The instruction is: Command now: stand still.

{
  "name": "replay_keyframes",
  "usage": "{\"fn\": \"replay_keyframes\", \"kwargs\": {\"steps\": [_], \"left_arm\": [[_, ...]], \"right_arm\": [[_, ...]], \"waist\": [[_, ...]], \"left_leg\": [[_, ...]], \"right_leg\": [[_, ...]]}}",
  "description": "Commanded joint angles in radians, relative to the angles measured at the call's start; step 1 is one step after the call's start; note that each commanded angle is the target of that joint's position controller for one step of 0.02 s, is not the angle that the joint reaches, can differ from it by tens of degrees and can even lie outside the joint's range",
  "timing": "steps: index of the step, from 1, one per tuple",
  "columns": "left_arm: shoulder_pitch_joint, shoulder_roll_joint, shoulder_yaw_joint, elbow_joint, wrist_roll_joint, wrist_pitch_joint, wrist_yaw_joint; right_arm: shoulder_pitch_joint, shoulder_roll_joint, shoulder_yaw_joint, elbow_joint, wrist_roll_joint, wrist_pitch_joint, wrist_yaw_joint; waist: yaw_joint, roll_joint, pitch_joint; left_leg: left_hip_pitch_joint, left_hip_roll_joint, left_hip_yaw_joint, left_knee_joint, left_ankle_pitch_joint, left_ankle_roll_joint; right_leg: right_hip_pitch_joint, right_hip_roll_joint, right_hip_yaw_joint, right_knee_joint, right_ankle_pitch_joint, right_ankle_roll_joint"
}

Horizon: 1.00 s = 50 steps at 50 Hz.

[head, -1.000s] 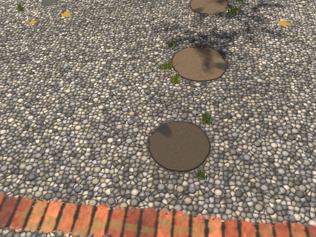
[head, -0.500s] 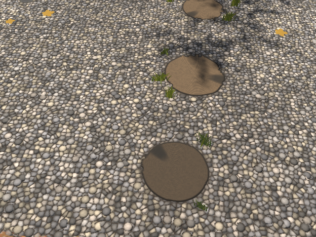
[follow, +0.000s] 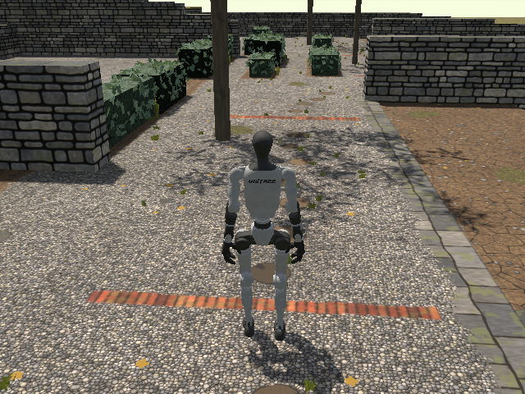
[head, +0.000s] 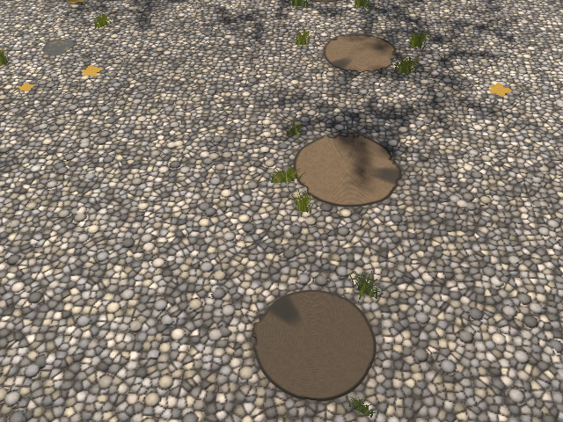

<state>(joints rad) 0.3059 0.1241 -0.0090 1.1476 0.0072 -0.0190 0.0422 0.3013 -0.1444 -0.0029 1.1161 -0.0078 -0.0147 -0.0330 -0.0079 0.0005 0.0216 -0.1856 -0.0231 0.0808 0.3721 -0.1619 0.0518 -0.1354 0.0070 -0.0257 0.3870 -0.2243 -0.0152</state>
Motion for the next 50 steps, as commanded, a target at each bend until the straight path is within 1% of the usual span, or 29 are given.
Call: {"fn": "replay_keyframes", "kwargs": {"steps": [1, 20, 50], "left_arm": [[0.066, 0.074, 0.008, -0.005, 0.0, -0.003, 0.003], [0.099, 0.057, 0.0, 0.013, 0.0, 0.0, 0.005], [0.138, 0.041, -0.002, 0.019, 0.0, -0.001, 0.006]], "right_arm": [[0.062, -0.062, -0.007, -0.002, 0.0, -0.004, -0.004], [0.093, -0.043, 0.001, 0.036, 0.0, -0.001, -0.009], [0.119, -0.027, 0.003, 0.048, 0.0, -0.004, -0.01]], "waist": [[-0.001, -0.004, 0.05], [0.0, -0.004, 0.068], [0.001, -0.003, 0.076]], "left_leg": [[0.02, 0.116, -0.132, -0.069, 0.021, 0.002], [0.012, 0.121, -0.136, -0.063, 0.024, 0.0], [0.017, 0.121, -0.138, -0.059, 0.04, 0.003]], "right_leg": [[-0.074, -0.106, 0.109, -0.086, 0.063, -0.033], [-0.069, -0.099, 0.103, -0.085, 0.065, -0.035], [-0.064, -0.098, 0.099, -0.077, 0.075, -0.033]]}}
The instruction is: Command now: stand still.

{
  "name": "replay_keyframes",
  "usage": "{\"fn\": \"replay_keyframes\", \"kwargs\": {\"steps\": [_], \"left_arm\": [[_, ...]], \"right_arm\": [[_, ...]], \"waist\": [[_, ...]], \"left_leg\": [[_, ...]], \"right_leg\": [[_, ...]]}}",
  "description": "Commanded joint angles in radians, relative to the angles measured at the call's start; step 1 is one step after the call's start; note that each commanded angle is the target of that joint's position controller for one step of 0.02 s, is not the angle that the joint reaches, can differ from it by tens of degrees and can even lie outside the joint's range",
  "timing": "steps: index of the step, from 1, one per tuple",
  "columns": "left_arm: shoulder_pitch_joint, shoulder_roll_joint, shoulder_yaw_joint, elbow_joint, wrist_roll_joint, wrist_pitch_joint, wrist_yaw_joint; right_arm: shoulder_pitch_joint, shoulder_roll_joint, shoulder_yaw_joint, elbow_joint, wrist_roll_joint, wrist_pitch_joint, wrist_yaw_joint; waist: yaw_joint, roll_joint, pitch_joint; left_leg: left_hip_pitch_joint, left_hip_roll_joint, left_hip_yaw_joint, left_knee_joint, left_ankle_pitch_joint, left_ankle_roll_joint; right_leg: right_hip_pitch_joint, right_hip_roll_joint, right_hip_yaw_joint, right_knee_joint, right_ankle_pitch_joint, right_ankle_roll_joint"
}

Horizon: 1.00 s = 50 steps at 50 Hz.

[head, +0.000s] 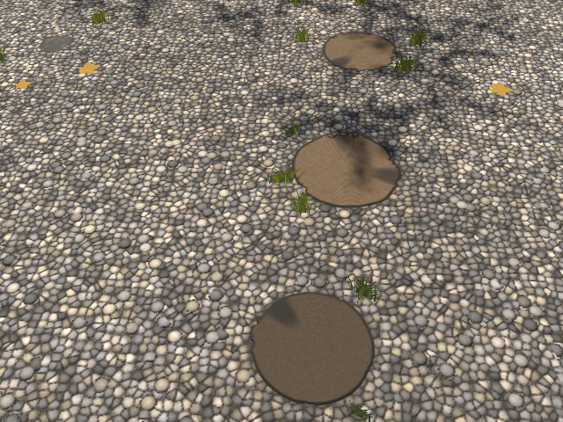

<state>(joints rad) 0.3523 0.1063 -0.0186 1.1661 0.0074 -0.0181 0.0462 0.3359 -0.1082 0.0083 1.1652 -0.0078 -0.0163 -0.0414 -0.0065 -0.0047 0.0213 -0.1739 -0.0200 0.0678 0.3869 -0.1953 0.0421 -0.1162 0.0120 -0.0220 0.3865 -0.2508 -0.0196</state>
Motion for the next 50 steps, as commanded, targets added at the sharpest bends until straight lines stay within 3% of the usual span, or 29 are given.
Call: {"fn": "replay_keyframes", "kwargs": {"steps": [1, 46, 47, 50], "left_arm": [[0.093, 0.059, 0.008, 0.001, 0.0, -0.002, 0.002], [0.109, 0.051, 0.01, 0.003, 0.0, -0.004, 0.003], [0.116, 0.047, 0.009, 0.005, 0.002, -0.003, 0.002], [0.117, 0.068, 0.024, -0.011, 0.01, 0.003, -0.003]], "right_arm": [[0.085, -0.063, -0.008, -0.001, 0.0, -0.003, -0.002], [0.099, -0.057, -0.011, -0.003, 0.001, -0.007, -0.003], [0.105, -0.054, -0.011, -0.001, 0.0, -0.006, -0.003], [0.112, -0.098, -0.034, -0.012, -0.001, 0.007, 0.002]], "waist": [[0.0, 0.003, 0.076], [0.001, 0.001, 0.081], [0.001, 0.003, 0.063], [-0.002, 0.029, 0.101]], "left_leg": [[0.005, 0.118, -0.125, -0.074, 0.075, 0.013], [0.024, 0.118, -0.123, -0.064, 0.124, 0.016], [0.032, 0.109, -0.121, -0.071, 0.049, 0.018], [-0.023, 0.081, -0.138, -0.059, -0.354, 0.059]], "right_leg": [[-0.083, -0.103, 0.095, -0.076, 0.102, -0.029], [-0.063, -0.106, 0.09, -0.069, 0.134, -0.025], [-0.058, -0.097, 0.087, -0.075, 0.073, -0.028], [-0.129, -0.037, 0.056, -0.005, -0.259, -0.061]]}}
Over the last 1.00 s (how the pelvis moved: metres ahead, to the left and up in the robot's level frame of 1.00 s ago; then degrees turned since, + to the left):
0.02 0.00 0.00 0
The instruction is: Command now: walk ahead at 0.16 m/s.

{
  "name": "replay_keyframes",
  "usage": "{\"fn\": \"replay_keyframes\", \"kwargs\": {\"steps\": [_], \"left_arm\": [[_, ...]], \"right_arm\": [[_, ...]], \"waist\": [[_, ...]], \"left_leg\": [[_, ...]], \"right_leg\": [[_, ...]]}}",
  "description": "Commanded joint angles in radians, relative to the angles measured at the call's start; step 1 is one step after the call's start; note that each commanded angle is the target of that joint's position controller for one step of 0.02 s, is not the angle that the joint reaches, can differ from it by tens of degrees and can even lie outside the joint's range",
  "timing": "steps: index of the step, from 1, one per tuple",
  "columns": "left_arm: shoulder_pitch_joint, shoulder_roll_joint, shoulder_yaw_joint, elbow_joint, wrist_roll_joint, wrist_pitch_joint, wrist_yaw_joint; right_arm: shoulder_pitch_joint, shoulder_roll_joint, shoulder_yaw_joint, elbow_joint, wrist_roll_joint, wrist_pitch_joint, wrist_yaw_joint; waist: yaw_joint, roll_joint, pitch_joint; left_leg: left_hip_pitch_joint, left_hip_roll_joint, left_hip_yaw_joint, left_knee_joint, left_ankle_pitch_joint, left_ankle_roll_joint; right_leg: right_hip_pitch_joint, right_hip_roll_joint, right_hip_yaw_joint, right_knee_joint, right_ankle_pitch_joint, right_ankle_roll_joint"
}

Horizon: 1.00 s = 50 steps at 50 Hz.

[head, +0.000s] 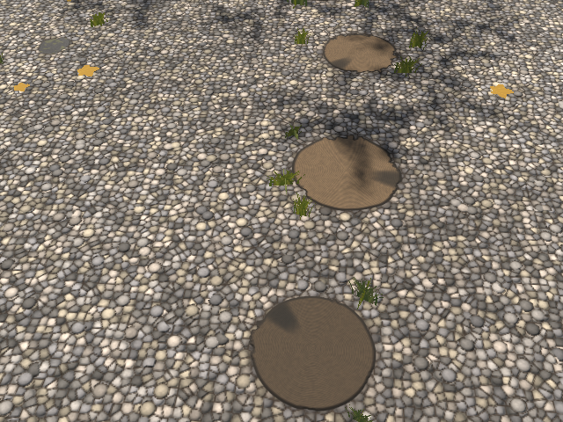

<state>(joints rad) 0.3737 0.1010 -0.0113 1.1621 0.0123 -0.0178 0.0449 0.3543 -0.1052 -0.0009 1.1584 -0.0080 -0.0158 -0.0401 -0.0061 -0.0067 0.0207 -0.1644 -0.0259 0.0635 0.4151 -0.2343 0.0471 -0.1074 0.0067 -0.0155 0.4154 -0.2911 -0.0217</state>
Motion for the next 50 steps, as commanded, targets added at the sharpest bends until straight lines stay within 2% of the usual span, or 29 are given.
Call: {"fn": "replay_keyframes", "kwargs": {"steps": [1, 2, 4, 6, 8, 10, 11, 12, 13, 14, 15, 17, 20, 22, 26, 28, 30, 32, 33, 34, 35, 36, 37, 38, 40, 42, 44, 47, 50], "left_arm": [[0.086, 0.071, 0.019, -0.021, 0.01, 0.004, -0.007], [0.069, 0.061, 0.018, -0.038, 0.014, 0.002, -0.012], [0.017, 0.024, 0.012, -0.078, 0.027, -0.013, -0.024], [-0.032, 0.048, 0.021, -0.114, 0.028, -0.034, -0.037], [-0.003, 0.049, 0.027, -0.126, 0.018, -0.049, -0.049], [0.118, 0.021, 0.03, -0.087, 0.004, -0.059, -0.051], [0.207, 0.029, 0.038, -0.051, 0.002, -0.06, -0.046], [0.306, 0.084, 0.055, -0.031, 0.012, -0.065, -0.035], [0.405, 0.191, 0.083, -0.024, 0.01, -0.065, -0.03], [0.368, 0.188, 0.085, -0.02, 0.013, -0.051, -0.026], [0.277, 0.155, 0.075, -0.051, 0.013, -0.051, -0.029], [0.18, 0.135, 0.065, -0.086, 0.007, -0.067, -0.031], [0.217, 0.108, 0.05, -0.065, 0.003, -0.086, -0.029], [0.254, 0.103, 0.042, -0.049, 0.004, -0.091, -0.028], [0.253, 0.113, 0.032, -0.048, 0.007, -0.097, -0.025], [0.252, 0.139, 0.035, -0.044, 0.007, -0.102, -0.022], [0.225, 0.166, 0.041, -0.045, 0.006, -0.108, -0.02], [0.19, 0.196, 0.05, -0.049, 0.005, -0.104, -0.017], [0.173, 0.198, 0.052, -0.054, 0.0, -0.1, -0.02], [0.194, 0.146, 0.042, -0.079, -0.002, -0.096, -0.027], [0.293, 0.074, 0.042, -0.087, -0.034, -0.091, -0.04], [0.197, 0.142, 0.056, -0.112, -0.011, -0.084, -0.04], [0.089, 0.153, 0.061, -0.144, 0.0, -0.086, -0.045], [0.057, 0.134, 0.062, -0.149, 0.003, -0.087, -0.047], [0.078, 0.095, 0.062, -0.143, 0.027, -0.063, -0.056], [0.069, 0.084, 0.063, -0.152, 0.028, -0.045, -0.063], [-0.015, 0.098, 0.067, -0.184, 0.028, -0.032, -0.07], [-0.178, 0.116, 0.068, -0.241, 0.021, -0.026, -0.077], [-0.304, 0.104, 0.059, -0.283, 0.01, -0.03, -0.081]], "right_arm": [[0.107, -0.109, -0.031, -0.009, -0.002, 0.01, 0.004], [0.138, -0.113, -0.036, -0.009, -0.001, 0.011, 0.007], [0.219, -0.146, -0.053, 0.005, -0.004, 0.006, 0.009], [0.215, -0.161, -0.064, 0.0, -0.013, 0.0, 0.013], [0.143, -0.172, -0.069, -0.026, -0.011, -0.012, 0.018], [0.031, -0.161, -0.069, -0.06, 0.007, -0.018, 0.021], [-0.009, -0.152, -0.068, -0.077, 0.008, -0.022, 0.023], [-0.055, -0.108, -0.056, -0.107, 0.005, -0.035, 0.027], [-0.079, -0.047, -0.037, -0.148, 0.003, -0.046, 0.036], [-0.089, -0.119, -0.053, -0.159, -0.034, -0.046, 0.044], [-0.09, -0.114, -0.054, -0.158, -0.038, -0.051, 0.055], [-0.068, -0.092, -0.052, -0.147, -0.024, -0.059, 0.069], [-0.087, -0.096, -0.059, -0.152, -0.025, -0.046, 0.076], [-0.16, -0.089, -0.057, -0.183, -0.023, -0.038, 0.075], [-0.367, -0.071, -0.038, -0.268, -0.011, -0.035, 0.076], [-0.393, -0.087, -0.036, -0.285, -0.006, -0.035, 0.073], [-0.333, -0.124, -0.048, -0.277, -0.006, -0.038, 0.061], [-0.102, -0.17, -0.074, -0.205, -0.005, -0.051, 0.046], [0.042, -0.199, -0.09, -0.157, -0.016, -0.057, 0.039], [0.18, -0.286, -0.114, -0.135, -0.042, -0.06, 0.033], [0.155, -0.319, -0.123, -0.145, -0.035, -0.05, 0.046], [0.024, -0.292, -0.117, -0.163, -0.004, -0.046, 0.054], [-0.06, -0.215, -0.095, -0.178, 0.002, -0.053, 0.056], [-0.085, -0.159, -0.079, -0.169, -0.004, -0.065, 0.057], [-0.065, -0.112, -0.058, -0.143, -0.008, -0.083, 0.044], [-0.008, -0.127, -0.054, -0.123, -0.007, -0.098, 0.038], [0.033, -0.156, -0.055, -0.115, -0.004, -0.102, 0.036], [0.096, -0.158, -0.048, -0.11, -0.002, -0.1, 0.038], [0.154, -0.154, -0.04, -0.103, -0.001, -0.1, 0.037]], "waist": [[-0.011, 0.043, 0.145], [-0.026, 0.06, 0.183], [-0.058, 0.138, 0.193], [-0.055, 0.119, 0.178], [-0.007, 0.106, 0.157], [0.074, 0.084, 0.146], [0.11, 0.049, 0.137], [0.151, -0.074, 0.114], [0.177, -0.29, 0.09], [0.134, -0.195, 0.164], [0.081, -0.09, 0.192], [0.025, -0.033, 0.174], [0.011, -0.05, 0.122], [0.018, -0.07, 0.116], [0.045, -0.099, 0.153], [0.04, -0.12, 0.146], [-0.003, -0.125, 0.096], [-0.107, -0.116, -0.031], [-0.169, -0.098, -0.1], [-0.192, 0.02, -0.21], [-0.106, 0.217, -0.294], [-0.072, 0.093, -0.179], [-0.056, 0.038, -0.05], [-0.023, -0.021, 0.031], [0.035, -0.003, 0.041], [0.049, 0.021, 0.045], [0.047, 0.037, 0.069], [0.011, 0.048, 0.098], [-0.023, 0.062, 0.101]], "left_leg": [[-0.061, 0.104, -0.174, -0.103, -0.445, 0.077], [-0.058, 0.141, -0.236, -0.13, -0.535, 0.103], [0.012, 0.272, -0.43, -0.235, -0.62, 0.175], [-0.025, 0.345, -0.518, -0.3, -0.567, 0.222], [-0.081, 0.331, -0.461, -0.291, -0.483, 0.205], [-0.241, 0.231, -0.296, -0.216, -0.398, 0.144], [-0.336, 0.169, -0.217, -0.122, -0.364, 0.118], [-0.463, 0.088, -0.109, 0.086, -0.304, 0.079], [-0.605, -0.021, 0.046, 0.393, -0.265, 0.038], [-0.64, 0.029, -0.012, 0.559, -0.276, 0.054], [-0.642, 0.065, -0.048, 0.626, -0.199, 0.06], [-0.598, 0.095, -0.058, 0.628, -0.062, 0.046], [-0.589, 0.083, -0.012, 0.616, 0.027, 0.024], [-0.602, 0.072, 0.019, 0.582, 0.055, 0.014], [-0.506, 0.036, 0.079, 0.324, 0.133, 0.015], [-0.407, 0.013, 0.102, 0.23, 0.14, 0.041], [-0.281, -0.024, 0.11, 0.193, 0.12, 0.083], [-0.05, -0.059, 0.093, 0.139, 0.114, 0.124], [0.146, -0.017, 0.052, 0.084, 0.124, 0.143], [0.344, 0.228, -0.227, 0.058, -0.066, 0.183], [0.481, 0.456, -0.773, -0.133, -0.158, 0.323], [0.35, 0.415, -0.725, -0.2, -0.283, 0.304], [0.209, 0.384, -0.582, -0.224, -0.265, 0.274], [0.083, 0.34, -0.473, -0.256, -0.132, 0.239], [-0.031, 0.263, -0.319, -0.273, 0.033, 0.188], [-0.043, 0.239, -0.246, -0.28, 0.16, 0.182], [-0.031, 0.222, -0.193, -0.302, 0.195, 0.176], [0.026, 0.201, -0.147, -0.318, 0.286, 0.157], [0.074, 0.18, -0.099, -0.302, 0.414, 0.13]], "right_leg": [[-0.202, -0.024, 0.051, -0.003, -0.314, -0.07], [-0.277, -0.015, 0.047, 0.044, -0.352, -0.075], [-0.379, 0.01, -0.038, 0.208, -0.222, -0.067], [-0.369, -0.022, -0.04, 0.307, -0.158, -0.065], [-0.294, -0.039, -0.027, 0.276, -0.17, -0.072], [-0.024, 0.007, -0.074, 0.081, -0.063, -0.078], [0.128, 0.03, -0.072, 0.008, -0.039, -0.076], [0.266, -0.098, 0.116, -0.114, -0.148, -0.093], [0.325, -0.336, 0.513, -0.314, -0.414, -0.158], [0.213, -0.396, 0.593, -0.318, -0.441, -0.209], [0.152, -0.365, 0.527, -0.318, -0.392, -0.203], [0.126, -0.29, 0.365, -0.335, -0.161, -0.167], [0.175, -0.224, 0.19, -0.294, 0.244, -0.139], [0.176, -0.205, 0.123, -0.267, 0.453, -0.138], [0.1, -0.174, 0.051, -0.265, 0.614, -0.133], [0.101, -0.188, 0.034, -0.251, 0.721, -0.133], [0.138, -0.205, 0.013, -0.153, 0.97, -0.125], [0.161, -0.201, -0.006, 0.116, 1.087, -0.111], [0.061, -0.173, -0.022, 0.316, 0.934, -0.103], [-0.121, -0.105, -0.058, 0.637, 0.498, -0.097], [-0.417, 0.085, -0.01, 1.001, -0.203, -0.071], [-0.505, 0.006, 0.076, 1.025, -0.112, -0.09], [-0.528, -0.035, 0.066, 0.978, -0.03, -0.094], [-0.491, -0.07, 0.062, 0.907, 0.013, -0.093], [-0.387, -0.102, 0.064, 0.805, 0.027, -0.075], [-0.385, -0.104, 0.041, 0.748, 0.036, -0.058], [-0.455, -0.117, 0.016, 0.68, 0.092, -0.042], [-0.554, -0.125, -0.018, 0.536, 0.207, -0.02], [-0.54, -0.096, -0.057, 0.359, 0.293, -0.011]]}}
Over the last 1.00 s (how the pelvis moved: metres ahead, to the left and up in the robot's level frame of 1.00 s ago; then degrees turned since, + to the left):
0.01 0.00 0.00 0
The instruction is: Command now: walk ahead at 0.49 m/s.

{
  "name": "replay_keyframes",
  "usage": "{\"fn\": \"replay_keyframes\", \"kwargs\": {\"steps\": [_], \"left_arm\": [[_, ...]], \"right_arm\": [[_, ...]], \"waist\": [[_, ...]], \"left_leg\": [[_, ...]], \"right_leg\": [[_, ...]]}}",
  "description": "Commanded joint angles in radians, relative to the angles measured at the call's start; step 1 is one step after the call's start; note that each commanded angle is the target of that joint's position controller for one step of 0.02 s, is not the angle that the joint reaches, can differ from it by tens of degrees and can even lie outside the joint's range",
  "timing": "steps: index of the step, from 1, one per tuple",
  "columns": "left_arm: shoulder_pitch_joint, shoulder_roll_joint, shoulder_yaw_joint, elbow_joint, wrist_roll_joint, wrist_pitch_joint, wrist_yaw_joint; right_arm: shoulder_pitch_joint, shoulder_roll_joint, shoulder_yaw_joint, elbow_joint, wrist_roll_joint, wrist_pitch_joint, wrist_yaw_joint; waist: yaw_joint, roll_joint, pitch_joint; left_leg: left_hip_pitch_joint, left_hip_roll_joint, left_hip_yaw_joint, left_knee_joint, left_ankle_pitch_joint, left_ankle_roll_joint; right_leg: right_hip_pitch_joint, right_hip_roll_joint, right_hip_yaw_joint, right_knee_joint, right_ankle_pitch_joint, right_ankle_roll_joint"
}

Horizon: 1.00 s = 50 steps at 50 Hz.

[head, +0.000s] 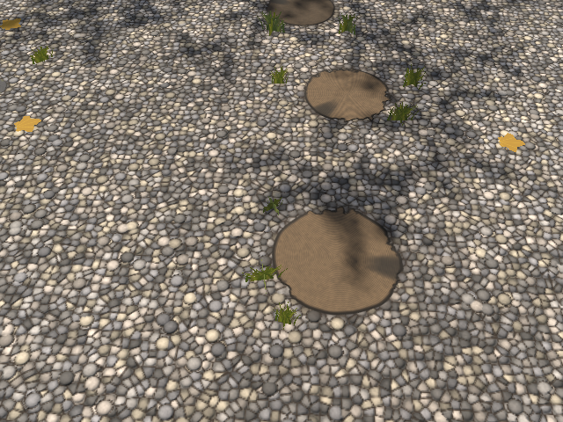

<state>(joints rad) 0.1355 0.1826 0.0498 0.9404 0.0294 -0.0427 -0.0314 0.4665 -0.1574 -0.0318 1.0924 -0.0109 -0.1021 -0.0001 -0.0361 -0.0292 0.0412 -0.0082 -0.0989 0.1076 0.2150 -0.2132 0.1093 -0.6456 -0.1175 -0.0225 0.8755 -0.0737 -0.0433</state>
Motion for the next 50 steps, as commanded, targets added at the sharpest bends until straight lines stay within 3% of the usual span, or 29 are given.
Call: {"fn": "replay_keyframes", "kwargs": {"steps": [1, 5, 7, 9, 10, 11, 12, 13, 14, 15, 17, 18, 20, 23, 28, 33, 36, 37, 38, 39, 40, 41, 42, 43, 45, 47, 50], "left_arm": [[-0.099, 0.019, -0.005, -0.071, -0.01, -0.006, -0.006], [-0.193, 0.029, -0.008, -0.106, -0.012, -0.015, -0.004], [-0.182, 0.043, -0.002, -0.113, -0.01, -0.023, 0.0], [-0.055, 0.071, 0.014, -0.078, -0.007, -0.033, 0.013], [0.097, 0.089, 0.027, -0.027, -0.004, -0.041, 0.021], [0.264, 0.135, 0.046, 0.022, 0.016, -0.049, 0.032], [0.397, 0.25, 0.077, 0.033, 0.043, -0.049, 0.038], [0.35, 0.23, 0.075, 0.036, 0.008, -0.032, 0.023], [0.225, 0.192, 0.063, 0.021, -0.014, -0.029, 0.017], [0.149, 0.124, 0.044, 0.009, -0.017, -0.036, 0.012], [0.128, 0.049, 0.019, 0.032, -0.017, -0.049, 0.019], [0.148, 0.04, 0.014, 0.045, -0.017, -0.055, 0.024], [0.205, 0.071, 0.017, 0.067, -0.018, -0.069, 0.028], [0.258, 0.099, 0.018, 0.077, -0.018, -0.072, 0.028], [0.351, 0.096, 0.007, 0.093, -0.019, -0.071, 0.029], [0.421, 0.108, 0.005, 0.121, -0.008, -0.068, 0.042], [0.384, 0.129, 0.011, 0.122, -0.002, -0.065, 0.051], [0.37, 0.14, 0.014, 0.122, 0.0, -0.062, 0.053], [0.348, 0.143, 0.015, 0.119, -0.004, -0.057, 0.051], [0.341, 0.123, 0.007, 0.099, -0.015, -0.057, 0.048], [0.444, 0.026, -0.012, 0.072, -0.06, -0.056, 0.035], [0.417, 0.099, 0.01, 0.08, -0.036, -0.054, 0.034], [0.321, 0.108, 0.016, 0.052, -0.024, -0.051, 0.033], [0.263, 0.096, 0.013, 0.038, -0.018, -0.056, 0.028], [0.265, 0.063, 0.012, 0.043, 0.004, -0.036, 0.02], [0.277, 0.042, 0.011, 0.047, 0.011, -0.015, 0.009], [0.169, 0.053, 0.013, 0.007, 0.01, 0.002, 0.001]], "right_arm": [[0.063, -0.103, -0.008, -0.032, 0.002, -0.015, -0.005], [0.118, -0.115, -0.007, -0.013, -0.007, -0.013, -0.014], [0.1, -0.128, -0.011, -0.012, -0.013, -0.012, -0.02], [0.068, -0.152, -0.018, -0.014, -0.016, -0.009, -0.025], [0.048, -0.16, -0.02, -0.017, -0.012, -0.004, -0.024], [0.035, -0.147, -0.015, -0.031, -0.003, -0.004, -0.021], [0.122, -0.047, 0.005, -0.065, 0.041, -0.003, -0.008], [0.12, -0.104, -0.016, -0.056, 0.029, -0.001, -0.006], [0.019, -0.123, -0.025, -0.087, 0.011, 0.003, -0.006], [-0.047, -0.112, -0.022, -0.105, 0.004, -0.002, -0.001], [-0.051, -0.077, -0.023, -0.104, -0.019, 0.017, 0.006], [-0.029, -0.055, -0.021, -0.095, -0.026, 0.031, 0.012], [-0.05, -0.053, -0.024, -0.107, -0.029, 0.047, 0.022], [-0.186, -0.073, -0.027, -0.157, -0.026, 0.059, 0.028], [-0.392, -0.066, -0.015, -0.226, -0.011, 0.056, 0.032], [-0.51, -0.077, -0.011, -0.27, -0.009, 0.045, 0.03], [-0.456, -0.097, -0.022, -0.266, -0.01, 0.032, 0.023], [-0.368, -0.112, -0.031, -0.238, -0.012, 0.027, 0.015], [-0.208, -0.129, -0.044, -0.183, -0.017, 0.018, 0.007], [-0.033, -0.185, -0.064, -0.137, -0.04, 0.009, -0.004], [0.071, -0.298, -0.093, -0.129, -0.059, 0.01, -0.005], [0.002, -0.275, -0.091, -0.131, -0.021, 0.026, 0.007], [-0.118, -0.226, -0.075, -0.147, -0.004, 0.028, 0.01], [-0.182, -0.158, -0.057, -0.157, -0.003, 0.021, 0.016], [-0.204, -0.092, -0.035, -0.137, -0.001, 0.009, 0.009], [-0.149, -0.098, -0.032, -0.112, -0.001, -0.005, 0.003], [-0.091, -0.138, -0.036, -0.094, 0.002, -0.013, 0.001]], "waist": [[-0.003, 0.092, 0.079], [-0.027, 0.105, 0.083], [-0.003, 0.11, 0.073], [0.061, 0.125, 0.003], [0.126, 0.109, -0.072], [0.189, 0.085, -0.164], [0.179, -0.116, -0.329], [0.152, -0.091, -0.367], [0.102, -0.032, -0.191], [0.082, 0.008, -0.083], [0.019, 0.001, 0.003], [0.004, -0.01, 0.004], [-0.008, -0.012, 0.01], [0.009, -0.018, 0.045], [0.062, -0.031, 0.063], [0.092, -0.043, 0.077], [0.045, -0.05, 0.048], [0.007, -0.056, 0.001], [-0.062, -0.031, -0.081], [-0.122, 0.013, -0.189], [-0.094, 0.233, -0.332], [-0.07, 0.164, -0.33], [-0.022, 0.11, -0.163], [-0.005, 0.056, -0.071], [0.054, 0.076, -0.004], [0.07, 0.083, -0.008], [0.067, 0.079, 0.025]], "left_leg": [[-0.057, 0.254, -0.135, -0.095, 0.427, 0.063], [0.084, 0.289, -0.126, -0.047, 0.542, 0.072], [0.135, 0.31, -0.116, 0.012, 0.683, 0.074], [0.151, 0.313, -0.098, 0.173, 0.936, 0.058], [0.124, 0.291, -0.077, 0.342, 0.944, 0.043], [-0.044, 0.26, -0.061, 0.563, 0.733, 0.029], [-0.395, 0.12, 0.003, 0.981, 0.201, -0.019], [-0.547, 0.032, -0.115, 1.161, -0.28, -0.012], [-0.62, 0.106, -0.157, 1.163, -0.194, -0.002], [-0.614, 0.142, -0.155, 1.103, -0.121, -0.003], [-0.525, 0.192, -0.149, 0.983, -0.067, -0.015], [-0.49, 0.196, -0.142, 0.954, -0.056, -0.025], [-0.508, 0.199, -0.119, 0.918, -0.028, -0.041], [-0.618, 0.221, -0.093, 0.815, 0.075, -0.066], [-0.644, 0.198, -0.044, 0.549, 0.213, -0.083], [-0.646, 0.161, -0.023, 0.397, 0.187, -0.045], [-0.526, 0.114, -0.006, 0.333, 0.075, 0.002], [-0.416, 0.08, 0.006, 0.313, 0.044, 0.021], [-0.23, 0.053, 0.02, 0.247, 0.089, 0.043], [0.038, 0.177, -0.11, 0.242, 0.067, 0.085], [0.336, 0.49, -0.594, 0.173, -0.032, 0.219], [0.295, 0.512, -0.78, 0.059, -0.046, 0.234], [0.146, 0.476, -0.612, 0.044, -0.102, 0.196], [0.007, 0.432, -0.499, -0.002, -0.051, 0.163], [-0.147, 0.341, -0.34, -0.054, 0.053, 0.095], [-0.174, 0.315, -0.275, -0.069, 0.162, 0.092], [-0.155, 0.297, -0.219, -0.104, 0.208, 0.096]], "right_leg": [[0.007, 0.039, -0.061, -0.147, 0.094, 0.008], [0.007, 0.073, -0.082, -0.266, 0.07, -0.022], [0.055, 0.095, -0.086, -0.309, 0.001, -0.052], [0.224, 0.152, -0.101, -0.341, -0.082, -0.09], [0.391, 0.177, -0.11, -0.408, -0.05, -0.112], [0.644, 0.088, -0.021, -0.42, -0.046, -0.147], [0.978, -0.236, 0.426, -0.444, -0.127, -0.277], [0.974, -0.307, 0.702, -0.581, -0.149, -0.321], [0.817, -0.261, 0.543, -0.611, -0.229, -0.279], [0.669, -0.222, 0.431, -0.66, -0.194, -0.246], [0.492, -0.129, 0.263, -0.714, -0.08, -0.174], [0.461, -0.108, 0.218, -0.725, -0.039, -0.162], [0.456, -0.088, 0.166, -0.736, 0.069, -0.166], [0.487, -0.071, 0.12, -0.768, 0.109, -0.163], [0.574, -0.046, 0.06, -0.763, 0.251, -0.139], [0.738, -0.091, 0.051, -0.715, 0.36, -0.151], [0.787, -0.111, 0.028, -0.602, 0.612, -0.135], [0.786, -0.104, 0.018, -0.499, 0.732, -0.124], [0.747, -0.071, -0.011, -0.321, 0.742, -0.105], [0.56, -0.032, -0.033, -0.075, 0.496, -0.088], [0.2, 0.141, -0.092, 0.338, -0.104, -0.037], [0.077, 0.175, 0.051, 0.462, -0.418, -0.052], [0.016, 0.109, 0.072, 0.465, -0.336, -0.059], [0.031, 0.071, 0.07, 0.405, -0.262, -0.058], [0.118, 0.025, 0.061, 0.293, -0.207, -0.044], [0.148, 0.023, 0.04, 0.259, -0.182, -0.026], [0.051, 0.001, 0.015, 0.178, -0.094, 0.001]]}}
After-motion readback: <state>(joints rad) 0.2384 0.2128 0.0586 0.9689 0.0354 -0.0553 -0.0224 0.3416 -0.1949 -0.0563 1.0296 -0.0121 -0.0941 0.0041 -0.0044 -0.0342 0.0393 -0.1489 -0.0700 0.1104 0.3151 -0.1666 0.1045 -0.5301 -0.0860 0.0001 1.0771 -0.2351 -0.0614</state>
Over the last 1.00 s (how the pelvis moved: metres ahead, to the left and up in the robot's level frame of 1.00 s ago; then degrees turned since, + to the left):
0.43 -0.01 0.00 -1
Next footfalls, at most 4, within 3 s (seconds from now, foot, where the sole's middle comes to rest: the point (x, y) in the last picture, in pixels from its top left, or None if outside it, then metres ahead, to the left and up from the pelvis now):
0.22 right None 0.31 -0.11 -0.78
0.78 left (253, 371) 0.62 0.07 -0.78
1.34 right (314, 265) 0.93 -0.11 -0.78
1.90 left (250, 187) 1.23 0.08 -0.78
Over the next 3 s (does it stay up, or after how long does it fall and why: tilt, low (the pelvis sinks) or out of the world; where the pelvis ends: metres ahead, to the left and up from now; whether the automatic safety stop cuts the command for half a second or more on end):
stays up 1.36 -0.02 -0.01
